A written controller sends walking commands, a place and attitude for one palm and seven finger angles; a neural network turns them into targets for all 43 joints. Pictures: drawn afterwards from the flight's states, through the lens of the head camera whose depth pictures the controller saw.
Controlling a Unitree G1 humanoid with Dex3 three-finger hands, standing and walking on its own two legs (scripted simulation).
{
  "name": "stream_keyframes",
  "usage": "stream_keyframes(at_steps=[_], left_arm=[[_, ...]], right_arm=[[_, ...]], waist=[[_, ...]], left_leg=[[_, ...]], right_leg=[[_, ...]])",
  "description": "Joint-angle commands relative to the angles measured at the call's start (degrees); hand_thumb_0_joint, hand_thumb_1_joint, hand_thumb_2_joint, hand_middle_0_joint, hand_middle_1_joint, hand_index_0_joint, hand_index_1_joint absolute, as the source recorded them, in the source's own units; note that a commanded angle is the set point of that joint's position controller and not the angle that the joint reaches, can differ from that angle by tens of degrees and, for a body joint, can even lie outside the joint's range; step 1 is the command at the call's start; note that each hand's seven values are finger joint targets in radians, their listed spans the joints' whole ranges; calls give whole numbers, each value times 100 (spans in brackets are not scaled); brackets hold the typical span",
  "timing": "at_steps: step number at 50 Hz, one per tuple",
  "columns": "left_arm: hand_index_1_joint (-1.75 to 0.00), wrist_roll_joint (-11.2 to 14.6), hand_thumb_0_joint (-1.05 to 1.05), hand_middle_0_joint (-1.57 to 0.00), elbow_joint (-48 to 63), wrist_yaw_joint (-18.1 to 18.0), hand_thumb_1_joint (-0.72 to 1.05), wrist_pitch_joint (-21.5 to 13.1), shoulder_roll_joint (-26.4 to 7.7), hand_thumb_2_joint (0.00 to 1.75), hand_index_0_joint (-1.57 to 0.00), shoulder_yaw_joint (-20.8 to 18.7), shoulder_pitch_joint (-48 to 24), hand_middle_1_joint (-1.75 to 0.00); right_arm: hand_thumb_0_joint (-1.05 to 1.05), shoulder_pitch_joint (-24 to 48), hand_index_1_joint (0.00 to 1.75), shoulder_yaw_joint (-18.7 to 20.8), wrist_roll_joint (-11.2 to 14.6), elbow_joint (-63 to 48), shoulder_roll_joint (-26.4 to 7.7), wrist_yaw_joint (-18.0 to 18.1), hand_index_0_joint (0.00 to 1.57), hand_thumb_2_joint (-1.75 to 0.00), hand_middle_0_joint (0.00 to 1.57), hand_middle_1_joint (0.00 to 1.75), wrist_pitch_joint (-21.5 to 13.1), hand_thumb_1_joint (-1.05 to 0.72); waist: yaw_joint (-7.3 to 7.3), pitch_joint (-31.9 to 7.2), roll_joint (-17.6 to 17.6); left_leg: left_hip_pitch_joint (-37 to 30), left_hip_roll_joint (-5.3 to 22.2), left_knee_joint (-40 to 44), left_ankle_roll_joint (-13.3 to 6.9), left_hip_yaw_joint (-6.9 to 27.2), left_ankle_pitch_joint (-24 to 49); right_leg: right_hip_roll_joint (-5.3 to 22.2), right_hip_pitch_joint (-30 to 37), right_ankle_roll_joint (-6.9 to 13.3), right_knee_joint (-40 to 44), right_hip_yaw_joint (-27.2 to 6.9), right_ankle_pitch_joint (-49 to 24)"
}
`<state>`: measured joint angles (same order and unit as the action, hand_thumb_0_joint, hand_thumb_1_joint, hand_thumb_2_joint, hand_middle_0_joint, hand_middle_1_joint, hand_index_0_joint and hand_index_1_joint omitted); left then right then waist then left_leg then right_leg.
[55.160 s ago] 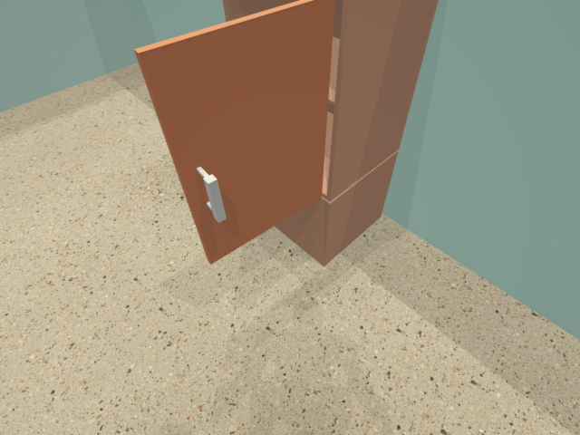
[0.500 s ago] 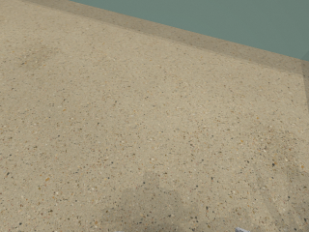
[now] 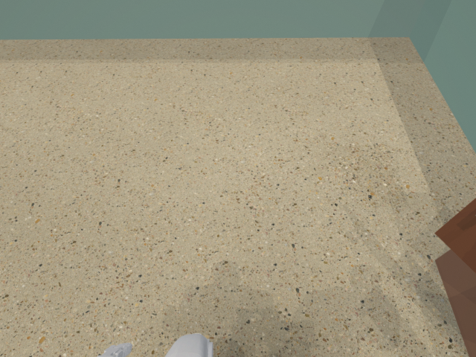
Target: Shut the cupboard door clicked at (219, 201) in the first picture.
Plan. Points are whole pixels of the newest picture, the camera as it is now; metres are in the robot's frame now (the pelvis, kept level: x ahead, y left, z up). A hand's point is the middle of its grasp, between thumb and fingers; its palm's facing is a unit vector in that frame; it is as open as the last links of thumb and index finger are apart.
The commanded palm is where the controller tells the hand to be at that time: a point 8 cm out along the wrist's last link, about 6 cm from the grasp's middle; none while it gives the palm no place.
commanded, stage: turn to face it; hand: left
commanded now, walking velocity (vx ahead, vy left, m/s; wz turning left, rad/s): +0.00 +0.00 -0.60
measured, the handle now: out of the picture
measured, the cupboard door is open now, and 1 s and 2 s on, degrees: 31 31 31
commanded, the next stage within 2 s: take the last steps up to it in 1.58 s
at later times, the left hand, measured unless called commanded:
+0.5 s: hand (137, 338) +0.17 +0.22 -0.16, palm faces -0.26 -0.94 -0.23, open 7.4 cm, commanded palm none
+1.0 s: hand (195, 323) +0.20 +0.11 -0.15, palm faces -0.52 -0.82 -0.23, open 7.4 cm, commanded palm none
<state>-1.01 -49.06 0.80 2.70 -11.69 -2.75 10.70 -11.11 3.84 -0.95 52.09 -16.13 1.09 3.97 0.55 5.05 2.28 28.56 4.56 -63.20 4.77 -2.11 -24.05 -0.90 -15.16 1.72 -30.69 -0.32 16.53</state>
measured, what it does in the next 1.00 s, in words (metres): steps on the spot, turning right: left foot, then right foot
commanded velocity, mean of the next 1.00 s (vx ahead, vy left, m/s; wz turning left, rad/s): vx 0.00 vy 0.00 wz -0.60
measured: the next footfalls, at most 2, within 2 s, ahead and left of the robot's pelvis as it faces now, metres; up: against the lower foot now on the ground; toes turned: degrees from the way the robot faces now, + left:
left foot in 0.22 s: +0.08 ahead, +0.14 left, +0.00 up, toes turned -6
right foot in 0.64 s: +0.01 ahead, -0.11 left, +0.00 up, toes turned -28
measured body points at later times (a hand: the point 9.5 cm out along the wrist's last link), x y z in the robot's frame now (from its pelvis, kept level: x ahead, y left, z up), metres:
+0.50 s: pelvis +0.02 +0.03 +0.01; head +0.07 +0.03 +0.45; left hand +0.18 +0.27 -0.14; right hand +0.02 -0.23 -0.13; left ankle +0.04 +0.14 -0.74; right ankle -0.04 -0.10 -0.67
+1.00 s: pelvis +0.03 -0.02 +0.00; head +0.07 -0.05 +0.45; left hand +0.22 +0.15 -0.14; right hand -0.03 -0.29 -0.14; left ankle +0.11 +0.11 -0.69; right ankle -0.03 -0.09 -0.74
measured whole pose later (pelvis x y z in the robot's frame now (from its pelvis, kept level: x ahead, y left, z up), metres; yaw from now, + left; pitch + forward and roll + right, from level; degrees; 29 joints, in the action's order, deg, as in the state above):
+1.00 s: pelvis +0.03 -0.02 +0.00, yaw -34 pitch +2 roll +1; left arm -1.1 -50.7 0.7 2.1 -11.4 -2.6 12.1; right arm -8.4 3.0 -0.6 50.5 -14.4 1.1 3.3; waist -1.0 4.2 0.0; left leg 26.3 2.7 -51.0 5.7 0.0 -23.3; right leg -3.6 -15.4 2.8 -27.9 -5.4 14.7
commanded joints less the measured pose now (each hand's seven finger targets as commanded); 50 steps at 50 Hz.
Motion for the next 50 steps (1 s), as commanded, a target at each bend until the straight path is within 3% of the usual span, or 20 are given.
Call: stream_keyframes(at_steps=[1, 5, 9, 10, 11, 12, 13, 17, 22, 28, 30, 31, 32, 33, 34, 35, 37, 39, 47, 50], left_arm=[[-30, -29, 0, -20, 344, -129, 90, -182, -1282, 90, -20, -364, 213, -30], [-30, -50, 0, -20, 266, -125, 90, -143, -1348, 90, -20, -411, 352, -30], [-30, -19, 0, -20, 325, -123, 90, -74, -1274, 90, -20, -421, -104, -30], [-30, 30, 0, -20, 387, -101, 90, -43, -1049, 90, -20, -370, -120, -30], [-30, 91, 0, -20, 465, -50, 90, -23, -677, 90, -20, -304, 87, -30], [-30, 40, 0, -20, 507, -40, 90, -39, -798, 90, -20, -274, -55, -30], [-30, 3, 0, -20, 563, -12, 90, -29, -856, 90, -20, -327, -74, -30], [-30, -42, 0, -20, 290, 141, 90, 68, -798, 90, -20, -380, 46, -30], [-30, -11, 0, -20, 426, 171, 90, 74, -601, 90, -20, -285, -368, -30], [-30, -10, 0, -20, 432, 170, 90, 5, -584, 90, -20, -257, -311, -30], [-30, -28, 0, -20, 246, 144, 90, -44, -840, 90, -20, -321, 274, -30], [-30, -82, 0, -20, 131, 78, 90, -134, -1412, 90, -20, -421, 711, -30], [-30, -50, 0, -20, 72, -18, 90, -164, -1892, 90, -20, -504, 897, -30], [-30, 5, 0, -20, 74, -85, 90, -144, -1873, 90, -20, -478, 925, -30], [-30, 0, 0, -20, 169, -124, 90, -138, -1606, 90, -20, -446, 518, -30], [-30, -5, 0, -20, 271, -144, 90, -127, -1478, 90, -20, -427, 137, -30], [-30, 12, 0, -20, 384, -147, 90, -150, -1211, 90, -20, -323, -249, -30], [-30, 3, 0, -20, 386, -127, 90, -198, -1202, 90, -20, -312, -128, -30], [-30, -43, 0, -20, 197, -130, 90, -204, -1298, 90, -20, -381, 390, -30], [-30, -44, 0, -20, 215, -149, 90, -157, -1362, 90, -20, -431, 265, -30]], right_arm=[[0, 207, 30, 18, 13, -552, -268, 0, 20, -90, 20, 30, -230, -90], [0, 384, 30, 13, 46, -679, -223, 33, 20, -90, 20, 30, -263, -90], [0, -268, 30, 9, 92, -511, -269, 83, 20, -90, 20, 30, -350, -90], [0, -480, 30, 42, 67, -454, -505, 105, 20, -90, 20, 30, -409, -90], [0, -604, 30, 137, -25, -470, -1090, 118, 20, -90, 20, 30, -458, -90], [0, -708, 30, 152, -31, -540, -1231, 130, 20, -90, 20, 30, -415, -90], [0, -560, 30, 100, -93, -647, -1122, 136, 20, -90, 20, 30, -390, -90], [0, 82, 30, -35, -80, -754, -684, 182, 20, -90, 20, 30, -435, -90], [0, -508, 30, 66, -75, -493, -747, 159, 20, -90, 20, 30, -415, -90], [0, -367, 30, 169, -84, -412, -930, 54, 20, -90, 20, 30, -363, -90], [0, -148, 30, 185, -28, -453, -915, 19, 20, -90, 20, 30, -338, -90], [0, -116, 30, 122, 32, -580, -569, -13, 20, -90, 20, 30, -319, -90], [0, 221, 30, 19, 5, -884, -252, -24, 20, -90, 20, 30, -280, -90], [0, 237, 30, 5, 16, -859, -428, 34, 20, -90, 20, 30, -189, -90], [0, 295, 30, 38, 19, -751, -397, 43, 20, -90, 20, 30, -176, -90], [0, 296, 30, 56, 5, -704, -410, 40, 20, -90, 20, 30, -186, -90], [0, 107, 30, 61, -22, -528, -475, -11, 20, -90, 20, 30, -191, -90], [0, -16, 30, 44, -26, -468, -372, -32, 20, -90, 20, 30, -182, -90], [0, 458, 30, 11, 28, -683, -308, 18, 20, -90, 20, 30, -250, -90], [0, 373, 30, -6, 74, -713, -271, 59, 20, -90, 20, 30, -286, -90]], waist=[[-176, -919, -911], [-257, -876, -1007], [126, -904, -1089], [210, -990, -440], [197, -1100, 1285], [258, -972, 1429], [195, -760, 896], [-116, -500, 891], [165, -846, 745], [68, -790, 1097], [-288, -881, 484], [-517, -1105, -1123], [-619, -813, -2148], [-595, -855, -1733], [-422, -569, -1518], [-296, -410, -1764], [-57, -513, -1441], [-23, -717, -1100], [-283, -966, -991], [-208, -974, -1108]], left_leg=[[312, -66, 618, 63, 94, 104], [16, -238, 1445, 20, 104, -41], [-1593, -351, 3418, -78, 130, 964], [-2408, 85, 4186, -191, 437, 1301], [-2991, 1591, 4651, -722, 1985, 1855], [-2572, 2317, 4615, -1266, 2389, 2537], [-1988, 2332, 4629, -1529, 2204, 2466], [-2011, 1455, 4395, -1181, 602, 3291], [-2764, 1511, 4039, -1245, 105, 3980], [-2273, 1624, 3622, -1045, -330, 3628], [-1479, 1348, 2739, -623, -673, 2669], [-538, 720, 1485, -243, -1054, 1112], [614, 8, 174, -27, -742, -1396], [679, 123, -421, -102, 61, -1234], [900, 217, -616, -116, 287, -746], [986, 249, -653, -80, 292, -437], [621, 282, -467, 4, 278, 211], [369, 131, -123, 62, 170, 376], [369, -154, 1138, 97, 202, 9], [-206, -259, 1932, 13, 244, -54]], right_leg=[[1342, 1079, 897, 846, -1463, -2917], [1347, 986, 981, 747, -1927, -2949], [1002, -81, 537, 280, -2012, -2317], [516, -706, 208, -154, -1616, -1479], [-332, -1691, -176, -1352, -783, 833], [-163, -1693, -307, -2600, -316, 1995], [39, -1546, -339, -3278, -374, 1889], [258, -1777, -523, -3782, -92, 995], [282, -1551, -541, -2595, 283, 978], [117, -453, -330, -876, 622, 582], [147, 775, -177, 332, 550, -648], [1229, 1634, 207, 1064, -889, -1690], [2331, 1498, 809, 1151, -2443, -3476], [2429, 1180, 1137, 1226, -2366, -2950], [2082, 915, 1055, 1384, -2178, -2058], [1870, 720, 983, 1426, -2147, -1602], [1458, 503, 785, 1263, -1407, -1873], [1268, 549, 746, 1110, -1217, -2302], [1307, 1263, 1003, 828, -2026, -2945], [1328, 945, 1000, 653, -2299, -3186]])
